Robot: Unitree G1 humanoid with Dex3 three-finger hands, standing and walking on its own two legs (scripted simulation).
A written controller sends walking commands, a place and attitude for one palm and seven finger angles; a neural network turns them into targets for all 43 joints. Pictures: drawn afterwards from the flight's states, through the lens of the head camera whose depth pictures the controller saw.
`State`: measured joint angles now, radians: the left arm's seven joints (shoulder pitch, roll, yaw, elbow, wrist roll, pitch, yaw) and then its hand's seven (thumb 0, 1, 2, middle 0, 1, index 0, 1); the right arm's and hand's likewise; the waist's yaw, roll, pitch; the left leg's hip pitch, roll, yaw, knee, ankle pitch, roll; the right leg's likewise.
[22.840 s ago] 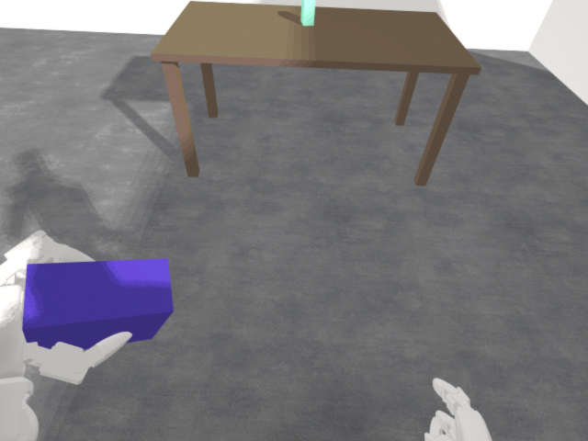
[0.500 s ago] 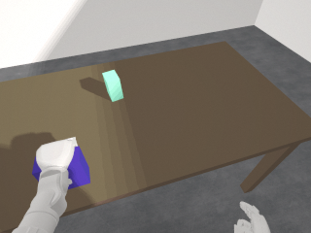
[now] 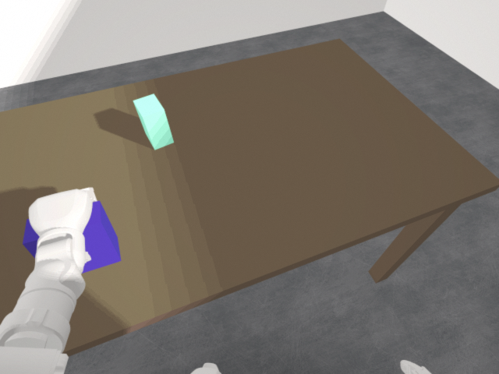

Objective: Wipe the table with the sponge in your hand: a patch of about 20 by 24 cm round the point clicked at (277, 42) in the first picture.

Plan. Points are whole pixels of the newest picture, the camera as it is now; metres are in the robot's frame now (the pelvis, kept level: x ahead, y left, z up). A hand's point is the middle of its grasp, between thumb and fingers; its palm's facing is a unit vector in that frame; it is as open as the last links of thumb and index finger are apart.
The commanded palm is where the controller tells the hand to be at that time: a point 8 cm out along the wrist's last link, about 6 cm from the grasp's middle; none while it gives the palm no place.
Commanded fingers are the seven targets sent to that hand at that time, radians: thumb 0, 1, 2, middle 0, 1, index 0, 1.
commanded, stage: wipe forward along the first lane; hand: left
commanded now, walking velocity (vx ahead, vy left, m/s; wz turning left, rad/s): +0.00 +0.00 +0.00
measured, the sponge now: (81, 247) +0.33 +0.34 -0.04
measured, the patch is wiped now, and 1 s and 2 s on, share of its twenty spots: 0.15 0.40 0.50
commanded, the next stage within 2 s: slide across to the middle lane in 0.86 s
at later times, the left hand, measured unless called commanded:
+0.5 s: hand (67, 209) +0.38 +0.37 +0.00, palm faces -0.15 +0.02 -0.99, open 10.0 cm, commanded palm +0.38 +0.35 +0.03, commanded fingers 0.00 0.10 1.30 -1.20 -1.60 -1.20 -1.60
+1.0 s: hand (66, 192) +0.42 +0.39 +0.00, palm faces -0.16 +0.02 -0.99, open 10.0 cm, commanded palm +0.42 +0.36 +0.03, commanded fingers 0.00 0.10 1.30 -1.20 -1.60 -1.20 -1.60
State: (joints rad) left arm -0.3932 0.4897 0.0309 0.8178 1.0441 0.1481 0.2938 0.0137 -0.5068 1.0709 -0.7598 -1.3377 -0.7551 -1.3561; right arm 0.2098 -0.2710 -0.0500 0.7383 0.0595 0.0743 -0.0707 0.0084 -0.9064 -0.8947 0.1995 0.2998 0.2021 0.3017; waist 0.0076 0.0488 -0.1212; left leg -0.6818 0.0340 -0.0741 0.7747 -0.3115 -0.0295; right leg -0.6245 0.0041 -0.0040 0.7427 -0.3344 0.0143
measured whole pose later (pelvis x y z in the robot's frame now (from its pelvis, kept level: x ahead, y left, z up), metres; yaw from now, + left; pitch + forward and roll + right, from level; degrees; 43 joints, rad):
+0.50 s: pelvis +0.00 +0.02 -0.01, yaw -1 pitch +16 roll -3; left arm -0.60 0.58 0.06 1.01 1.07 0.10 0.28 0.02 -0.51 1.08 -0.76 -1.34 -0.75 -1.36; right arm 0.24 -0.26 -0.03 0.72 0.06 0.08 -0.05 0.01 -0.91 -0.89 0.20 0.30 0.20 0.30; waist -0.03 0.03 -0.14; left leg -0.80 0.03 -0.07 0.84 -0.32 -0.01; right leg -0.72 0.00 0.00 0.77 -0.33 0.03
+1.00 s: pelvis +0.00 +0.03 -0.02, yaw -2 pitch +20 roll -4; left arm -0.74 0.66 0.07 1.13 1.10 0.10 0.26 0.02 -0.52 1.08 -0.77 -1.34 -0.76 -1.37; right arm 0.27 -0.26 -0.03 0.73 0.04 0.10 -0.03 0.00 -0.91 -0.89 0.20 0.30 0.20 0.30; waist -0.07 0.03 -0.15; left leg -0.90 0.03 -0.07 0.90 -0.35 0.00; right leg -0.81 0.01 0.01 0.80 -0.33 0.04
